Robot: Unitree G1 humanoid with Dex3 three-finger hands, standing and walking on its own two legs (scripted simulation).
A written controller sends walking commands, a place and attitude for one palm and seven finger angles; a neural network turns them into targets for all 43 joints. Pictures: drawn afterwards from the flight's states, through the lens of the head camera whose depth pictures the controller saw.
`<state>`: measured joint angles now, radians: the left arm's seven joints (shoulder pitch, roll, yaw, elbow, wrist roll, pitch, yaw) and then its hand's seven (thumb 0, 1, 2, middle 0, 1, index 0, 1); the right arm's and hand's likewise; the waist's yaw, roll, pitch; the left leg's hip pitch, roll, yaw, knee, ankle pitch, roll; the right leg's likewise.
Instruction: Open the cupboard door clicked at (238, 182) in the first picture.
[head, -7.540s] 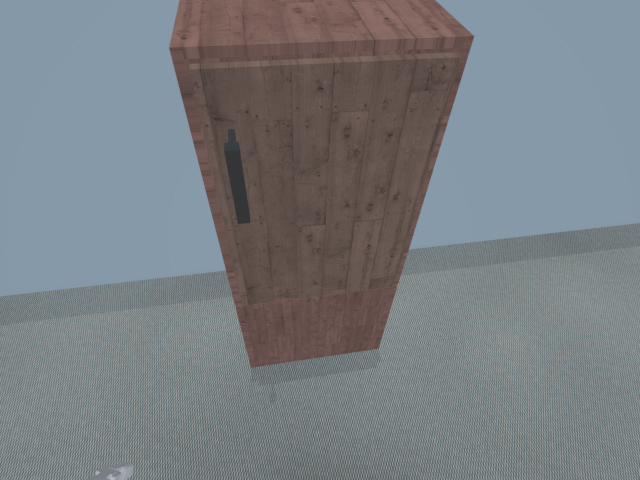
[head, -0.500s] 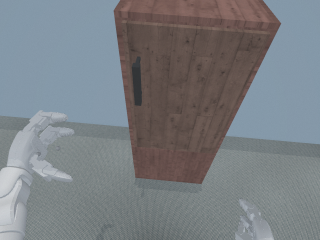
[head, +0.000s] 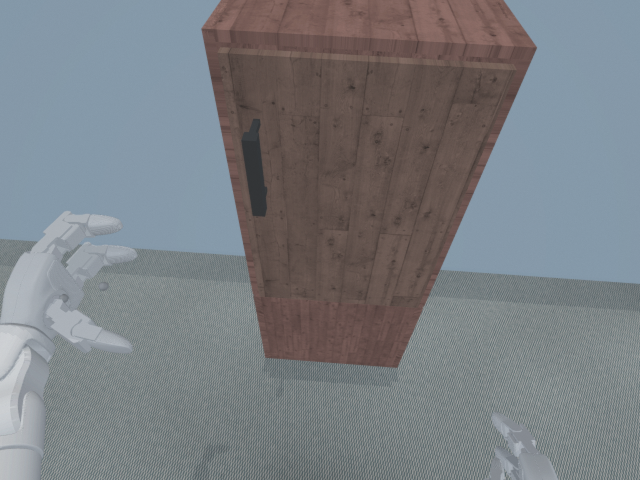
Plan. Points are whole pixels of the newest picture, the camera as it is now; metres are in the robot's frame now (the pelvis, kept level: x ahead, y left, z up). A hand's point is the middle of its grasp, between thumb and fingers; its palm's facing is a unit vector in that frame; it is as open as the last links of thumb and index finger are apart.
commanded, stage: raise the hand with hooked fingers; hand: left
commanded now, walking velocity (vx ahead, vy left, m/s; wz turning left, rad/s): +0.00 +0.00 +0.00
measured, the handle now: (257, 169) +0.55 +0.14 +0.08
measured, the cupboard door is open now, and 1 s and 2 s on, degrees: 0 0 0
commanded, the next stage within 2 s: move the hooked fingers beside the handle in 0.10 s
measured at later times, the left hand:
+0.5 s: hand (139, 262) +0.33 +0.25 +0.11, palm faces +0.04 -1.00 -0.01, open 14.0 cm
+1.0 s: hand (167, 227) +0.40 +0.24 +0.09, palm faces -0.01 -1.00 +0.03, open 14.0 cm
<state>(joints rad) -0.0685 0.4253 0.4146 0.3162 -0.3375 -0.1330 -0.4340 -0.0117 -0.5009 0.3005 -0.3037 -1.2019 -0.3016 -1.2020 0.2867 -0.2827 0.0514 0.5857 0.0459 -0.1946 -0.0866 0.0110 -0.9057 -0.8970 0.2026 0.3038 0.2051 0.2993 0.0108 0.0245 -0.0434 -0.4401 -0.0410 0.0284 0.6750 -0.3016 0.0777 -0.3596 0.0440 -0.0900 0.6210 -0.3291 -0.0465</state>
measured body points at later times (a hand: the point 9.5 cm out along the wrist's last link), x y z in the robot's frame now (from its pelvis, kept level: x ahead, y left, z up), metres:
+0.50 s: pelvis +0.00 -0.03 -0.01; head +0.02 -0.03 +0.44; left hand +0.32 +0.30 +0.11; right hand +0.15 -0.29 -0.09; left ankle +0.03 +0.06 -0.72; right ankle +0.00 -0.09 -0.72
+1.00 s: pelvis +0.01 +0.00 -0.01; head +0.05 +0.00 +0.44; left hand +0.39 +0.29 +0.09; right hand +0.10 -0.27 -0.11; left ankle +0.03 +0.06 -0.72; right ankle +0.00 -0.09 -0.72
